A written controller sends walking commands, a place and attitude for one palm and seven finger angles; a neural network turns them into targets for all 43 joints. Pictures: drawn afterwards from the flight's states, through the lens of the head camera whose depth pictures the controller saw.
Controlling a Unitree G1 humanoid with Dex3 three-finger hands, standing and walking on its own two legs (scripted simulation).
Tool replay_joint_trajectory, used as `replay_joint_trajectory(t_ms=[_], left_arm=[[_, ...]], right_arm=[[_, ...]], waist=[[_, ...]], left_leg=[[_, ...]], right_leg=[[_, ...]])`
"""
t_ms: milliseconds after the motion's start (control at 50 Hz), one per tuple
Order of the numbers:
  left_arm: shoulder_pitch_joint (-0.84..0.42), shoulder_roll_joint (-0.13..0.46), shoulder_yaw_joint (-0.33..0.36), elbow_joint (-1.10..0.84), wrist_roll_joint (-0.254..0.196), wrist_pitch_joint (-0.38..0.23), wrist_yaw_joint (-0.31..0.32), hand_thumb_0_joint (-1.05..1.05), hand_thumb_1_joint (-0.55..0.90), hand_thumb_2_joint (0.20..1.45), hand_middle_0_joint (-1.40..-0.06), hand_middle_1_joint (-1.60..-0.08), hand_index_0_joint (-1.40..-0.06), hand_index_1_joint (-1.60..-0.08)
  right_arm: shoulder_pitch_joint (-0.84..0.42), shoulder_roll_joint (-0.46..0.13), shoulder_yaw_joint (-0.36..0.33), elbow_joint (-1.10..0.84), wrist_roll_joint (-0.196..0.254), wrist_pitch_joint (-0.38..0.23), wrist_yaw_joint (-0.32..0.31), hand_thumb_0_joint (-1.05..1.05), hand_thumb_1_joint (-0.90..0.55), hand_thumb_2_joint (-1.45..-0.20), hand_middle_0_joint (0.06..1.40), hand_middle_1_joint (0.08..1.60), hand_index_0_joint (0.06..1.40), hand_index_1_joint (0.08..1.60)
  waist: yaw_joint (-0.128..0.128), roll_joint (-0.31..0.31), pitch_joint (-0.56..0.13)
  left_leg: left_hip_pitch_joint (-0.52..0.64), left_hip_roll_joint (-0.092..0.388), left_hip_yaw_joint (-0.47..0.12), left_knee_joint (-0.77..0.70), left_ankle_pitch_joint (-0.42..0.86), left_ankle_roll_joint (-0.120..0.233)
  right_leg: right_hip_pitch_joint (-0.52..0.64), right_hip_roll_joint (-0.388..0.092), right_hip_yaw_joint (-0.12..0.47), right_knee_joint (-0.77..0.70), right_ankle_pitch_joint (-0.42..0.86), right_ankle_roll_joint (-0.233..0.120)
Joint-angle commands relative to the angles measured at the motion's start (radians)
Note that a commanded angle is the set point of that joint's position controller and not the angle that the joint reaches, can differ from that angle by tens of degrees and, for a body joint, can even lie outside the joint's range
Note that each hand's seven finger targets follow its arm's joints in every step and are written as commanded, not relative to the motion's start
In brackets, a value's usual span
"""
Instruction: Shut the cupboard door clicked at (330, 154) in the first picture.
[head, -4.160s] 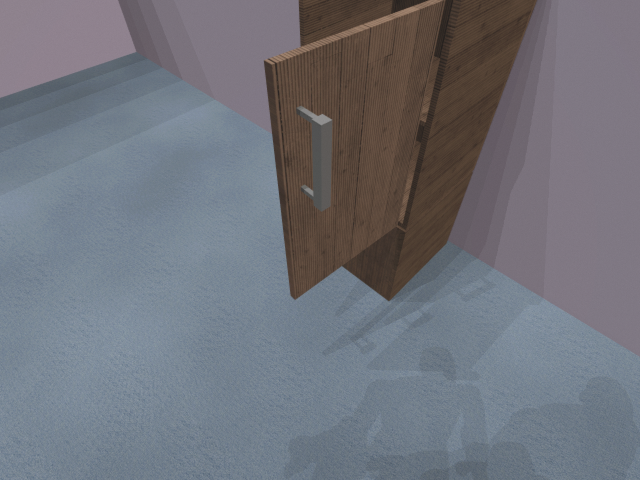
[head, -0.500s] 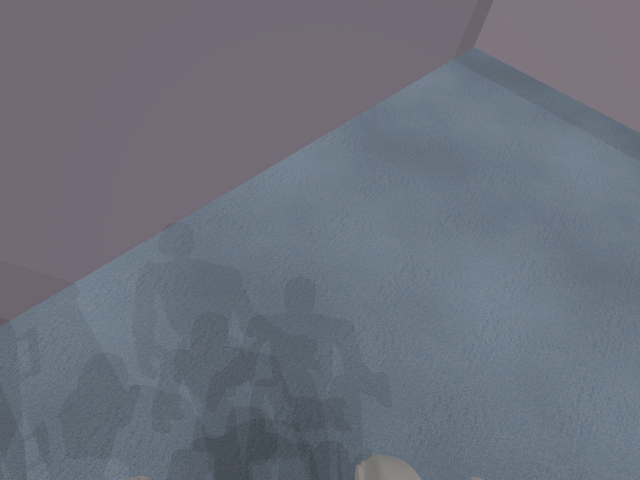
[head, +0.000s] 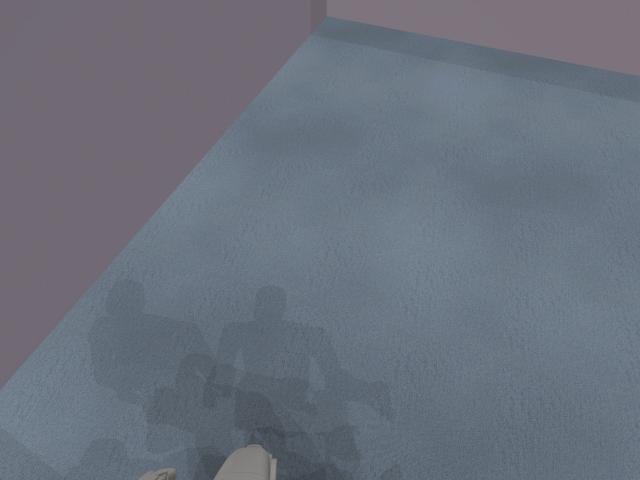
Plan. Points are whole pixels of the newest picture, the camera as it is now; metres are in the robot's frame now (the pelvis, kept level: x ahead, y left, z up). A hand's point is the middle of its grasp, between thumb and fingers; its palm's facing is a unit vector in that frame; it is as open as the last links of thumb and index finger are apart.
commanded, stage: walk around to get in front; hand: left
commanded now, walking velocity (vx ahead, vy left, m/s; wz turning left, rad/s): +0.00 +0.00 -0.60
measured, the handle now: out of the picture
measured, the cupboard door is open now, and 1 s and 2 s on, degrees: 86 86 86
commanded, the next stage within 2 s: walk to a spot facing it in 1.50 s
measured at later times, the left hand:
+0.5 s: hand (226, 394) +0.25 +0.17 -0.17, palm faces -0.33 -0.93 -0.17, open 7.4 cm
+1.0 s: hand (324, 317) +0.38 +0.02 -0.16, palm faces -0.46 -0.86 -0.23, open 7.3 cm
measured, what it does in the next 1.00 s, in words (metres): walks ahead, turning right: left foot, then right foot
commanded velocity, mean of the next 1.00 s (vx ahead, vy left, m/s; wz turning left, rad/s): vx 0.31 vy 0.00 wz -0.48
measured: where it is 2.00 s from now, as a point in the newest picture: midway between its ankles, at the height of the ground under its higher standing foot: (459, 334)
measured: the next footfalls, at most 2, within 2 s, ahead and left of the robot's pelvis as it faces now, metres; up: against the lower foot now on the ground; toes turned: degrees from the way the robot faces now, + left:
left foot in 0.18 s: +0.08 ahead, +0.14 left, +0.00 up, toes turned -4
right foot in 0.64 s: +0.20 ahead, -0.17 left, +0.00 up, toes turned -32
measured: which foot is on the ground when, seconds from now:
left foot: up 0.00-0.16, down 0.18-0.64, up 0.66-1.00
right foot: down 0.00-0.18, up 0.20-0.62, down 0.64-1.00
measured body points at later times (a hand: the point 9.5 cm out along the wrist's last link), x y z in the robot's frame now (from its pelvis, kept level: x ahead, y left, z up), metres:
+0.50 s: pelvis +0.09 +0.01 +0.00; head +0.14 +0.01 +0.45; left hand +0.27 +0.22 -0.15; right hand +0.00 -0.22 -0.14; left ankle +0.04 +0.14 -0.74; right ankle +0.10 -0.15 -0.68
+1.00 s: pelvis +0.26 -0.14 +0.00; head +0.29 -0.17 +0.45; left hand +0.40 +0.06 -0.14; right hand +0.24 -0.40 -0.14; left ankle +0.43 -0.04 -0.68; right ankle +0.17 -0.15 -0.74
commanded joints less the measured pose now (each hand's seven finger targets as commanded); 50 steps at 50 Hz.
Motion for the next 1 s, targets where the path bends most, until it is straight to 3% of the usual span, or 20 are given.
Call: replay_joint_trajectory(t_ms=[0, 60, 120, 140, 160, 180, 200, 240, 300, 500, 560, 580, 600, 620, 640, 680, 720, 760, 860, 980], left_arm=[[0.060, 0.222, 0.066, -0.056, 0.005, -0.022, 0.012, 0.000, 0.900, 0.900, -0.200, -0.300, -0.200, -0.300], [0.050, 0.223, 0.073, -0.055, 0.006, -0.018, 0.014, 0.000, 0.900, 0.900, -0.200, -0.300, -0.200, -0.300], [-0.007, 0.195, 0.069, -0.064, 0.002, -0.014, 0.008, 0.000, 0.900, 0.900, -0.200, -0.300, -0.200, -0.300], [-0.004, 0.127, 0.057, -0.084, -0.006, -0.011, -0.001, 0.000, 0.900, 0.900, -0.200, -0.300, -0.200, -0.300], [-0.012, 0.086, 0.047, -0.116, -0.010, -0.012, -0.013, 0.000, 0.900, 0.900, -0.200, -0.300, -0.200, -0.300], [-0.091, 0.131, 0.057, -0.132, 0.005, -0.015, -0.023, 0.000, 0.900, 0.900, -0.200, -0.300, -0.200, -0.300], [-0.068, 0.137, 0.068, -0.132, 0.009, -0.022, -0.039, 0.000, 0.900, 0.900, -0.200, -0.300, -0.200, -0.300], [-0.045, 0.121, 0.069, -0.083, 0.024, -0.019, -0.053, 0.000, 0.900, 0.900, -0.200, -0.300, -0.200, -0.300], [-0.044, 0.068, 0.049, -0.077, 0.015, -0.014, -0.062, 0.000, 0.900, 0.900, -0.200, -0.300, -0.200, -0.300], [-0.233, 0.037, 0.020, -0.110, 0.007, -0.017, -0.074, 0.000, 0.900, 0.900, -0.200, -0.300, -0.200, -0.300], [-0.120, 0.074, 0.034, -0.081, 0.008, -0.028, -0.069, 0.000, 0.900, 0.900, -0.200, -0.300, -0.200, -0.300], [0.041, 0.105, 0.046, -0.032, 0.008, -0.039, -0.062, 0.000, 0.900, 0.900, -0.200, -0.300, -0.200, -0.300], [0.224, 0.199, 0.073, 0.021, 0.013, -0.053, -0.049, 0.000, 0.900, 0.900, -0.200, -0.300, -0.200, -0.300], [0.345, 0.332, 0.105, 0.040, 0.004, -0.062, -0.024, 0.000, 0.900, 0.900, -0.200, -0.300, -0.200, -0.300], [0.304, 0.346, 0.104, 0.039, -0.019, -0.052, -0.008, 0.000, 0.900, 0.900, -0.200, -0.300, -0.200, -0.300], [0.124, 0.238, 0.071, -0.004, -0.017, -0.056, 0.000, 0.000, 0.900, 0.900, -0.200, -0.300, -0.200, -0.300], [0.021, 0.168, 0.046, -0.024, -0.010, -0.073, 0.002, 0.000, 0.900, 0.900, -0.200, -0.300, -0.200, -0.300], [0.021, 0.151, 0.040, -0.015, -0.003, -0.088, -0.002, 0.000, 0.900, 0.900, -0.200, -0.300, -0.200, -0.300], [0.120, 0.131, 0.045, 0.036, -0.005, -0.109, -0.012, 0.000, 0.900, 0.900, -0.200, -0.300, -0.200, -0.300], [0.243, 0.118, 0.025, 0.094, -0.006, -0.118, 0.001, 0.000, 0.900, 0.900, -0.200, -0.300, -0.200, -0.300]], right_arm=[[-0.037, -0.059, -0.016, -0.087, 0.010, -0.028, -0.011, 0.000, -0.900, -0.900, 0.200, 0.300, 0.200, 0.300], [-0.019, -0.058, -0.015, -0.094, 0.015, -0.040, -0.017, 0.000, -0.900, -0.900, 0.200, 0.300, 0.200, 0.300], [0.090, -0.076, -0.017, -0.062, 0.009, -0.057, -0.019, 0.000, -0.900, -0.900, 0.200, 0.300, 0.200, 0.300], [0.156, -0.152, -0.027, -0.045, -0.005, -0.072, -0.027, 0.000, -0.900, -0.900, 0.200, 0.300, 0.200, 0.300], [0.225, -0.253, -0.047, -0.044, -0.025, -0.074, -0.030, 0.000, -0.900, -0.900, 0.200, 0.300, 0.200, 0.300], [0.224, -0.251, -0.042, -0.045, -0.025, -0.071, -0.032, 0.000, -0.900, -0.900, 0.200, 0.300, 0.200, 0.300], [0.159, -0.207, -0.029, -0.078, -0.028, -0.074, -0.027, 0.000, -0.900, -0.900, 0.200, 0.300, 0.200, 0.300], [0.112, -0.136, -0.007, -0.072, -0.027, -0.092, -0.026, 0.000, -0.900, -0.900, 0.200, 0.300, 0.200, 0.300], [0.193, -0.099, 0.005, -0.037, -0.018, -0.111, -0.030, 0.000, -0.900, -0.900, 0.200, 0.300, 0.200, 0.300], [0.325, -0.113, 0.001, 0.048, -0.031, -0.108, -0.017, 0.000, -0.900, -0.900, 0.200, 0.300, 0.200, 0.300], [0.292, -0.143, -0.005, 0.047, -0.027, -0.107, -0.014, 0.000, -0.900, -0.900, 0.200, 0.300, 0.200, 0.300], [0.249, -0.156, -0.006, 0.034, -0.018, -0.108, -0.012, 0.000, -0.900, -0.900, 0.200, 0.300, 0.200, 0.300], [0.217, -0.134, 0.000, 0.012, 0.000, -0.112, 0.002, 0.000, -0.900, -0.900, 0.200, 0.300, 0.200, 0.300], [0.209, -0.053, 0.017, -0.044, 0.016, -0.109, 0.006, 0.000, -0.900, -0.900, 0.200, 0.300, 0.200, 0.300], [0.116, -0.100, 0.010, -0.057, 0.014, -0.102, 0.004, 0.000, -0.900, -0.900, 0.200, 0.300, 0.200, 0.300], [0.074, -0.078, -0.002, -0.043, 0.007, -0.103, 0.005, 0.000, -0.900, -0.900, 0.200, 0.300, 0.200, 0.300], [0.134, -0.057, -0.004, 0.006, -0.009, -0.082, 0.006, 0.000, -0.900, -0.900, 0.200, 0.300, 0.200, 0.300], [0.185, -0.033, 0.000, 0.027, -0.014, -0.066, 0.012, 0.000, -0.900, -0.900, 0.200, 0.300, 0.200, 0.300], [0.074, -0.023, -0.008, -0.011, -0.016, -0.071, 0.024, 0.000, -0.900, -0.900, 0.200, 0.300, 0.200, 0.300], [-0.152, -0.024, 0.001, -0.082, -0.008, -0.089, 0.033, 0.000, -0.900, -0.900, 0.200, 0.300, 0.200, 0.300]], waist=[[0.040, -0.132, -0.138], [0.031, -0.165, -0.160], [-0.035, -0.124, -0.152], [-0.060, 0.084, -0.159], [-0.085, 0.356, -0.155], [-0.101, 0.241, -0.074], [-0.054, 0.143, -0.037], [-0.017, 0.155, -0.021], [-0.022, 0.153, -0.062], [-0.069, 0.190, 0.018], [0.006, 0.153, -0.051], [0.090, 0.101, -0.124], [0.178, -0.059, -0.235], [0.206, -0.340, -0.346], [0.185, -0.221, -0.297], [0.096, -0.105, -0.127], [0.015, -0.112, -0.089], [-0.025, -0.099, -0.077], [0.003, -0.087, -0.082], [0.061, -0.107, -0.041]], left_leg=[[-0.008, -0.032, 0.004, -0.127, -0.028, 0.006], [0.070, -0.051, 0.001, -0.252, -0.026, 0.018], [0.364, -0.041, 0.003, -0.529, 0.104, 0.037], [0.520, 0.127, -0.175, -0.687, -0.033, 0.089], [0.569, 0.400, -0.504, -0.796, -0.196, 0.195], [0.447, 0.463, -0.537, -0.847, -0.239, 0.257], [0.374, 0.421, -0.455, -0.861, -0.224, 0.264], [0.360, 0.303, -0.265, -0.809, -0.007, 0.192], [0.468, 0.236, -0.047, -0.744, 0.377, 0.159], [0.481, 0.284, 0.160, -0.720, 0.484, 0.176], [0.461, 0.285, 0.221, -0.535, 0.749, 0.158], [0.381, 0.248, 0.261, -0.344, 0.814, 0.127], [0.146, 0.186, 0.294, -0.081, 0.641, 0.084], [-0.192, -0.010, 0.229, 0.305, -0.211, 0.016], [-0.253, 0.032, 0.027, 0.403, -0.203, 0.045], [-0.228, 0.101, -0.003, 0.363, -0.009, 0.042], [-0.091, 0.116, -0.003, 0.227, 0.065, 0.032], [-0.052, 0.095, 0.016, 0.137, 0.102, 0.021], [-0.162, 0.064, 0.013, 0.001, 0.211, 0.013], [-0.256, 0.035, 0.030, -0.143, 0.208, 0.027]], right_leg=[[0.151, -0.239, 0.275, -0.106, 0.468, -0.147], [0.142, -0.234, 0.317, -0.077, 0.487, -0.139], [-0.089, -0.163, 0.318, -0.039, 0.065, -0.066], [-0.276, -0.036, 0.208, 0.102, -0.185, -0.015], [-0.439, 0.079, -0.004, 0.415, -0.403, 0.053], [-0.462, -0.016, 0.029, 0.574, -0.347, 0.050], [-0.448, -0.060, 0.014, 0.645, -0.253, 0.055], [-0.451, -0.078, -0.011, 0.727, -0.123, 0.067], [-0.468, -0.085, -0.056, 0.718, -0.028, 0.080], [-0.335, -0.092, -0.190, 0.277, -0.028, 0.041], [-0.103, -0.033, -0.229, 0.170, -0.072, -0.010], [0.129, 0.000, -0.236, 0.098, -0.021, -0.035], [0.454, -0.119, -0.077, 0.033, -0.051, -0.087], [0.639, -0.460, 0.536, -0.134, 0.003, -0.214], [0.538, -0.469, 0.551, -0.216, -0.044, -0.226], [0.265, -0.392, 0.377, -0.246, -0.043, -0.183], [0.088, -0.304, 0.176, -0.268, 0.084, -0.135], [0.030, -0.258, 0.092, -0.276, 0.162, -0.126], [0.159, -0.223, 0.109, -0.283, 0.214, -0.135], [0.344, -0.248, 0.145, -0.228, 0.548, -0.141]])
